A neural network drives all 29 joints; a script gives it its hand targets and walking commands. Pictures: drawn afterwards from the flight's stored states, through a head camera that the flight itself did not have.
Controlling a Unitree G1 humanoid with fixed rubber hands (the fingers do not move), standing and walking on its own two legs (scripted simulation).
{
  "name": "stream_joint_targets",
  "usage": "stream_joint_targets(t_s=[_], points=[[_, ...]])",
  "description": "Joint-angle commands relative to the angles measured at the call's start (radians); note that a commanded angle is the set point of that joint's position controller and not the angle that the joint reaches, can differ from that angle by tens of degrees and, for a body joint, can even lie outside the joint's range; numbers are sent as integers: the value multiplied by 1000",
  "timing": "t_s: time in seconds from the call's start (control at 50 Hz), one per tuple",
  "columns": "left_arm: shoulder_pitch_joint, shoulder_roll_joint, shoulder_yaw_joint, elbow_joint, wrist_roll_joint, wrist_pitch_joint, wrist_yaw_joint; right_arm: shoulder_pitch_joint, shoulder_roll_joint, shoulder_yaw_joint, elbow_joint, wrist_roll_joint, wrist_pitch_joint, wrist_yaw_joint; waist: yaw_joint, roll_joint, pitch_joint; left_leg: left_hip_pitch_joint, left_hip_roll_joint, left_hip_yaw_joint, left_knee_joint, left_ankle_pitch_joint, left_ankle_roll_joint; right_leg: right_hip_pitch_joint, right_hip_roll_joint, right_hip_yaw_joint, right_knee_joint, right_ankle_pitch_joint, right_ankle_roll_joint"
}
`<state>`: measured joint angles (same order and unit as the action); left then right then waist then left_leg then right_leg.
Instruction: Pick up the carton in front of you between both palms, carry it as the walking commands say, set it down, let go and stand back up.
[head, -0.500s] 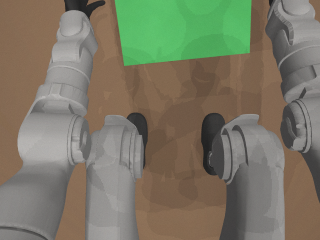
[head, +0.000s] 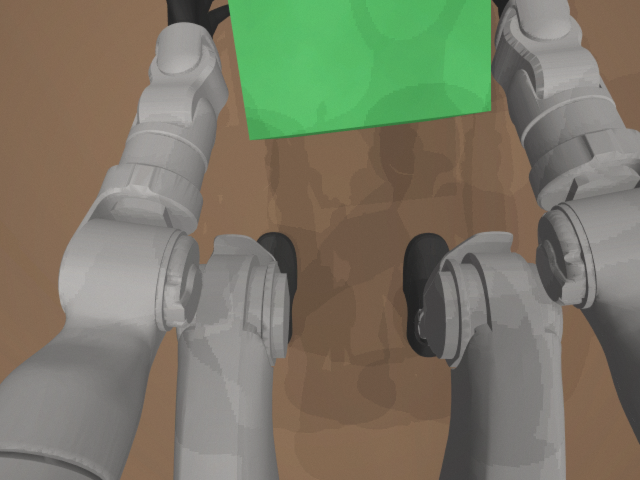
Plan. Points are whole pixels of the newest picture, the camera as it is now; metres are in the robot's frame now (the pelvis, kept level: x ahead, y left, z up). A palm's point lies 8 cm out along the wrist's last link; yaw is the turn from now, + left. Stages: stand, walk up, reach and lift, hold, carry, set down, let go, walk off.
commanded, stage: reach and lift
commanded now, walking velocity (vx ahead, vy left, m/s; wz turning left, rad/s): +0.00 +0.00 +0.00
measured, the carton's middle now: (353, 35) +0.52 -0.01 -0.25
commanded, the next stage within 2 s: none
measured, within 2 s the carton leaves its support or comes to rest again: leaves its support in 0.26 s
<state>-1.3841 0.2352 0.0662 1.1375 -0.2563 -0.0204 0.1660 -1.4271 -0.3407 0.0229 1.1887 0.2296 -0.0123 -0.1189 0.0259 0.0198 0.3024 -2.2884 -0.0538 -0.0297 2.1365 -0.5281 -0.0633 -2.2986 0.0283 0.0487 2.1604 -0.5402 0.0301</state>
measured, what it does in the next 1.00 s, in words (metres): rises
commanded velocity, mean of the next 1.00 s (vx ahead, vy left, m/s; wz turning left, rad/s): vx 0.00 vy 0.00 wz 0.00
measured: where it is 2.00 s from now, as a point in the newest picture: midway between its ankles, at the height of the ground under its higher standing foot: (348, 313)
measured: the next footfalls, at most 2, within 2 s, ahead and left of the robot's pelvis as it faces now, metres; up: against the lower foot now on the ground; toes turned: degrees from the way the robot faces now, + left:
none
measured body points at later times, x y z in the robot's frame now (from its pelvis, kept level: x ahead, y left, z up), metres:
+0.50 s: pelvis +0.01 +0.00 +0.01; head +0.31 -0.03 +0.34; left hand +0.52 +0.14 -0.09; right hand +0.53 -0.16 -0.10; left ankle +0.12 +0.13 -0.34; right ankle +0.12 -0.13 -0.34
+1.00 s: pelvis +0.01 +0.00 +0.14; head +0.25 -0.02 +0.52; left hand +0.49 +0.14 +0.08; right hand +0.49 -0.17 +0.07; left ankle +0.12 +0.13 -0.34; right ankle +0.11 -0.13 -0.34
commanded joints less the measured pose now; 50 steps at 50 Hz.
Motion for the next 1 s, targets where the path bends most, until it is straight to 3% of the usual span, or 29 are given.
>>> stream_joint_targets(t_s=[0.0,0.06,0.14,0.2,0.3,0.38,0.44,0.54,0.6,0.68,0.76,0.98], points=[[-262,-186,-28,-94,30,-19,-30,-337,184,64,-107,-11,-17,46,12,-73,-1117,560,-33,79,-153,238,8,581,28,-59,-177,214,-7],[-459,-591,-92,-124,74,8,-127,-497,607,145,-111,-30,5,138,5,-67,-1097,525,-62,85,-130,234,18,538,57,-64,-164,225,-12],[-532,-828,-78,-175,132,62,-221,-527,860,111,-153,-78,48,223,-4,-51,-1066,475,-83,114,-109,215,16,509,84,-83,-144,217,-19],[-538,-932,-99,-238,115,83,-254,-530,954,120,-232,-66,65,244,-8,-46,-1171,509,-93,126,-92,290,23,553,96,-101,-128,297,-18],[-531,-1092,-194,-392,53,125,-262,-536,1098,201,-442,-24,95,233,-18,-55,-1526,657,-106,142,-80,439,13,764,107,-121,-116,468,-13],[-516,-1152,-277,-556,49,178,-255,-479,1193,257,-592,-36,158,218,-22,-77,-1756,724,-118,155,-123,431,5,906,126,-138,-156,488,-3],[-469,-1176,-279,-604,91,226,-261,-409,1253,249,-616,-76,215,225,-12,-78,-1709,711,-126,155,-188,328,13,861,139,-146,-222,370,-1],[-368,-1211,-142,-437,227,298,-294,-319,1309,118,-443,-197,286,264,11,-77,-1351,567,-126,146,-317,78,27,666,141,-137,-355,97,-7],[-355,-1214,-65,-373,289,314,-310,-301,1307,33,-376,-260,300,281,8,-68,-1288,565,-128,139,-380,36,35,663,145,-130,-418,46,-16],[-348,-1230,-17,-341,329,320,-326,-288,1311,-37,-344,-312,303,295,-5,-51,-1313,619,-129,129,-456,42,36,708,146,-127,-487,54,-20],[-316,-1261,-23,-341,339,327,-337,-262,1332,-46,-352,-329,307,303,-14,-39,-1370,697,-130,124,-518,70,32,777,145,-127,-548,83,-18],[-154,-1356,-193,-458,273,349,-344,-126,1429,134,-503,-247,330,317,-14,-38,-1504,948,-132,103,-656,206,19,1006,148,-118,-680,223,3]])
